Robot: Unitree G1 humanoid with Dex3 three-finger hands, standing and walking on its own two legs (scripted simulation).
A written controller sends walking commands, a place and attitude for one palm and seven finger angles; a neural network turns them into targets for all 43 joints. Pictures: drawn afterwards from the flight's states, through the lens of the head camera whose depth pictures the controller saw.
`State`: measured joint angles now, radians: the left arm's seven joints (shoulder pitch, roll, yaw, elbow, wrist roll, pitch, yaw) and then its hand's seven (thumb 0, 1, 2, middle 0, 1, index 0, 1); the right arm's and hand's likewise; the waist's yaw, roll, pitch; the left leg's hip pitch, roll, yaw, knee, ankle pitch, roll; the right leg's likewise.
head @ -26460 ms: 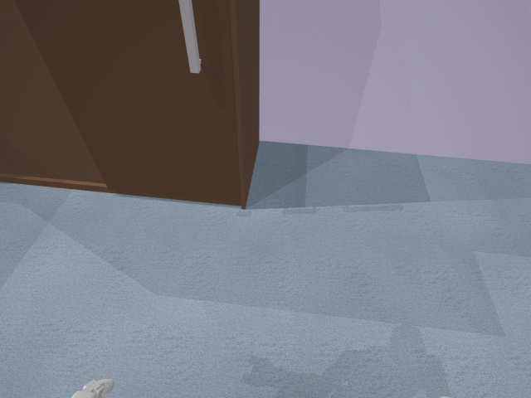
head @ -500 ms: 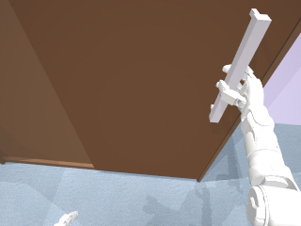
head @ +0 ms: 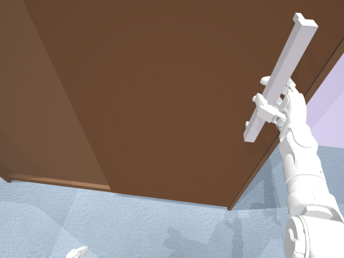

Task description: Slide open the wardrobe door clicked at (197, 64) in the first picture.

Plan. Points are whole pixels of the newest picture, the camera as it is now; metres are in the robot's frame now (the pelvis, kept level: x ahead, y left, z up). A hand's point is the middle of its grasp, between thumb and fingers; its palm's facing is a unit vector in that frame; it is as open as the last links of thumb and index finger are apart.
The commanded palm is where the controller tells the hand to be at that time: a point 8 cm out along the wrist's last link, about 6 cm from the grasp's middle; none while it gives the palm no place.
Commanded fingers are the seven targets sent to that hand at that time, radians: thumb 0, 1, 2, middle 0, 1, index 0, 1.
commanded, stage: grip the handle and tug to test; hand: right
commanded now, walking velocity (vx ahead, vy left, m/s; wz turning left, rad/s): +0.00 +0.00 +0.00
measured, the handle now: (268, 89) +0.50 -0.16 +0.16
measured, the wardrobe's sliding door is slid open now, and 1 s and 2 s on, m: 0.00 0.02 0.08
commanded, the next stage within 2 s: tug the door sideways, standing still in 0.12 s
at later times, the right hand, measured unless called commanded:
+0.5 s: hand (262, 106) +0.44 -0.14 +0.15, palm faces +0.03 +1.00 +0.00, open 6.3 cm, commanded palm +0.42 -0.17 +0.14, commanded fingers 0.00 -0.90 -0.90 0.45 1.40 0.45 1.40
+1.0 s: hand (251, 106) +0.44 -0.12 +0.15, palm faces +0.04 +1.00 -0.04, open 6.4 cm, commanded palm +0.42 -0.12 +0.14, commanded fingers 0.00 -0.90 -0.90 0.45 1.40 0.45 1.40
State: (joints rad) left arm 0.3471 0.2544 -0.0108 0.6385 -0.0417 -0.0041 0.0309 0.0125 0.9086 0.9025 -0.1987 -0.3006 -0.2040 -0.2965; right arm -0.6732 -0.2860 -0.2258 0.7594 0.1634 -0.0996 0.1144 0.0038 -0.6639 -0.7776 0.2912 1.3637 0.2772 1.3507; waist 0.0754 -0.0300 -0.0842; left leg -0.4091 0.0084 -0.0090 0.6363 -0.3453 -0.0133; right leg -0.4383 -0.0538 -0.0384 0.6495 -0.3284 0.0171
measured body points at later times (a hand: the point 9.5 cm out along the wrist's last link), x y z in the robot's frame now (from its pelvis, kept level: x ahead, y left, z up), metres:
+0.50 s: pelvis +0.02 +0.00 +0.00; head +0.05 +0.01 +0.45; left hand +0.15 +0.24 -0.11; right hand +0.44 -0.20 +0.15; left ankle -0.02 +0.13 -0.72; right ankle +0.00 -0.13 -0.72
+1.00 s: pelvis +0.00 +0.00 +0.00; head +0.04 +0.01 +0.45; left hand +0.10 +0.24 -0.13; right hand +0.43 -0.17 +0.15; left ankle -0.02 +0.13 -0.72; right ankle +0.00 -0.13 -0.72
